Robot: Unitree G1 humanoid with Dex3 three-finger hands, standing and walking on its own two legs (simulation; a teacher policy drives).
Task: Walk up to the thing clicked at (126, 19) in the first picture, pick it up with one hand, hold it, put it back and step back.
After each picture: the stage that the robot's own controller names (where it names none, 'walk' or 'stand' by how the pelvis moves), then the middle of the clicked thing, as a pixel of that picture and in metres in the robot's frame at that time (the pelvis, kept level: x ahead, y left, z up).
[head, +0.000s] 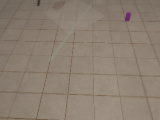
stand; (127, 16) +1.92 -0.64 -0.72
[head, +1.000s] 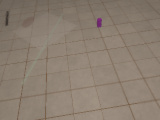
walk; (99, 22) +1.87 -0.11 -0.69
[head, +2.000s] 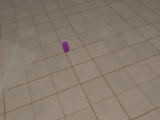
walk; (65, 47) +1.31 +0.28 -0.71
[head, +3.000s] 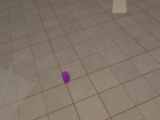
walk; (65, 77) +0.89 +0.27 -0.72
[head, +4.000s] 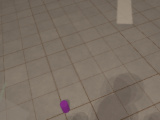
walk; (64, 106) +0.57 +0.25 -0.72
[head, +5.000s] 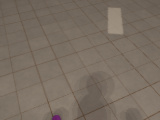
stand; out of the picture +0.48 +0.21 -0.71
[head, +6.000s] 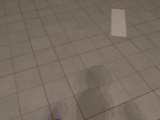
walk; out of the picture +0.45 +0.20 -0.73
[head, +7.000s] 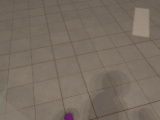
walk; out of the picture +0.47 +0.15 -0.68
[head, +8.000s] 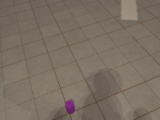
stand; (70, 107) +0.52 +0.15 -0.66
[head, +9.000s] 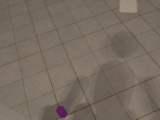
walk; (61, 112) +0.41 +0.25 -0.71
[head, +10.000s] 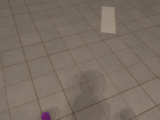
stand; (46, 119) +0.49 +0.24 -0.71
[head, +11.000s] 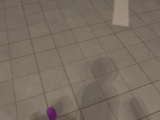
stand; (51, 114) +0.46 +0.23 -0.68
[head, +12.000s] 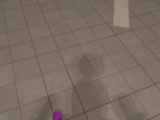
walk; (57, 118) +0.42 +0.19 -0.69
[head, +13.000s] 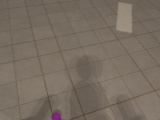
stand; (56, 119) +0.43 +0.16 -0.70
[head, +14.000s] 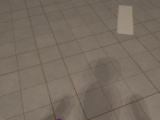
stand; out of the picture +0.42 +0.20 -0.72
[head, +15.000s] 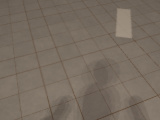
stand; out of the picture +0.41 +0.20 -0.73
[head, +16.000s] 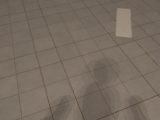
stand; out of the picture +0.40 +0.21 -0.73
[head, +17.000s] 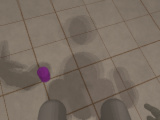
go down; (44, 74) +0.47 +0.20 -0.46
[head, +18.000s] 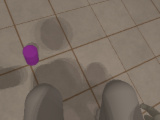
go down; (31, 55) +0.50 +0.21 -0.31
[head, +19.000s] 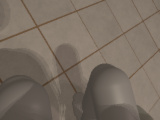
close in; out of the picture +0.48 +0.25 -0.24
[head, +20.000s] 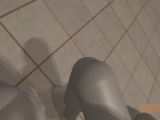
close; out of the picture +0.47 +0.28 -0.23
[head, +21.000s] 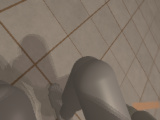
lift; out of the picture +0.46 +0.27 -0.24
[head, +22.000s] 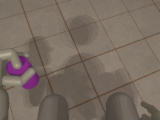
lift; (24, 73) +0.36 +0.21 -0.06
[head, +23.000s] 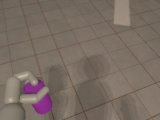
hold; (39, 97) +0.31 +0.17 -0.02
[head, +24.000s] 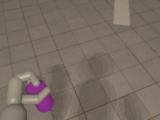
hold; (40, 96) +0.32 +0.17 -0.03
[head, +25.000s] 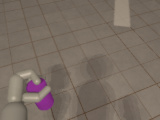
hold; (41, 94) +0.32 +0.17 -0.02
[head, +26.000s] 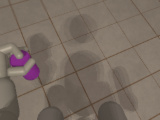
crouch; (26, 66) +0.41 +0.20 -0.09
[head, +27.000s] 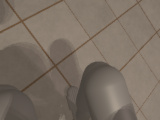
lower; out of the picture +0.56 +0.38 -0.27
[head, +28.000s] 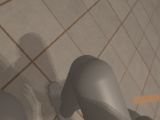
lower; out of the picture +0.52 +0.43 -0.26
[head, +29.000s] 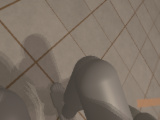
lower; out of the picture +0.52 +0.43 -0.26
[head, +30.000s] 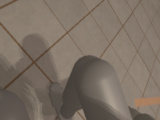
lower; out of the picture +0.52 +0.43 -0.26
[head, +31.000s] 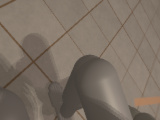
lower; out of the picture +0.52 +0.43 -0.26
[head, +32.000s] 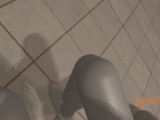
open; out of the picture +0.52 +0.43 -0.26
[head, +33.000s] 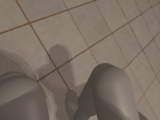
stand; out of the picture +0.50 +0.45 -0.27
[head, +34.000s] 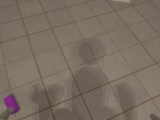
stand; (11, 104) +0.44 +0.48 -0.62
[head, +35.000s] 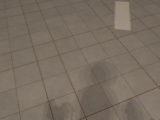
stand; out of the picture +0.36 +0.57 -0.69
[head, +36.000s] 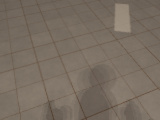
stand; out of the picture +0.31 +0.66 -0.69
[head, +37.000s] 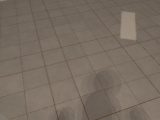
stand; out of the picture +0.28 +0.73 -0.74
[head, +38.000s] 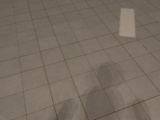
stand; out of the picture +0.20 +0.83 -0.75
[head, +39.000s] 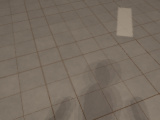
walk; out of the picture +0.14 +0.91 -0.75
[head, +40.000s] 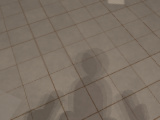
walk; out of the picture +0.16 +0.96 -0.72
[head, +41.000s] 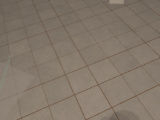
walk; out of the picture +0.46 +1.07 -0.73
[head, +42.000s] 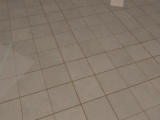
stand; out of the picture +0.65 +1.08 -0.73
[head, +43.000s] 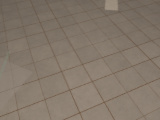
stand; out of the picture +0.53 +1.18 -0.75
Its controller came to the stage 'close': yes
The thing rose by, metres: 0.69
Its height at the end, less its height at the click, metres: -0.02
